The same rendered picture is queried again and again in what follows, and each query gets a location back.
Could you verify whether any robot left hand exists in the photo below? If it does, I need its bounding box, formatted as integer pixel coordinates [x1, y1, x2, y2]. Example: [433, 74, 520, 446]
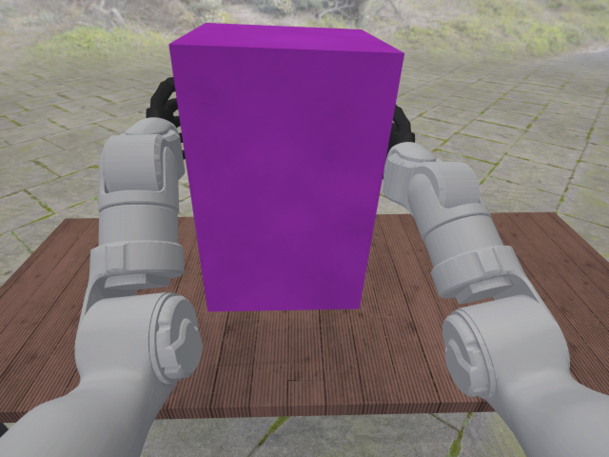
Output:
[146, 77, 186, 159]

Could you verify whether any table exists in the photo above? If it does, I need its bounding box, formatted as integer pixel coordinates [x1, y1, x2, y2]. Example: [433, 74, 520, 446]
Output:
[0, 212, 609, 438]

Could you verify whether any left robot upper arm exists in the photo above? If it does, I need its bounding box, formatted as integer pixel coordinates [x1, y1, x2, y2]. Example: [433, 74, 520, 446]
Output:
[0, 292, 203, 457]

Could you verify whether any right robot forearm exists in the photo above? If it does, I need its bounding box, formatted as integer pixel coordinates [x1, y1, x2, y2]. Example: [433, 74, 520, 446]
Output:
[383, 142, 570, 368]

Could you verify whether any left robot forearm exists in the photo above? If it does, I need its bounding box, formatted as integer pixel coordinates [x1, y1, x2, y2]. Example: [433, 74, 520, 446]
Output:
[74, 117, 185, 374]

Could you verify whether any carton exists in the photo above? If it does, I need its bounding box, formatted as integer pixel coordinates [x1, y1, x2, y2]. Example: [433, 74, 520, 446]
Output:
[168, 23, 404, 311]

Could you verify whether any robot right hand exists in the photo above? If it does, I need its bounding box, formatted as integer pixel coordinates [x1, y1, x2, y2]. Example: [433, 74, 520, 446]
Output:
[385, 105, 415, 161]

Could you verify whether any right robot upper arm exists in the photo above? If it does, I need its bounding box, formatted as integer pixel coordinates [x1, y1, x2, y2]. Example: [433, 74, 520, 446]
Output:
[442, 294, 609, 457]

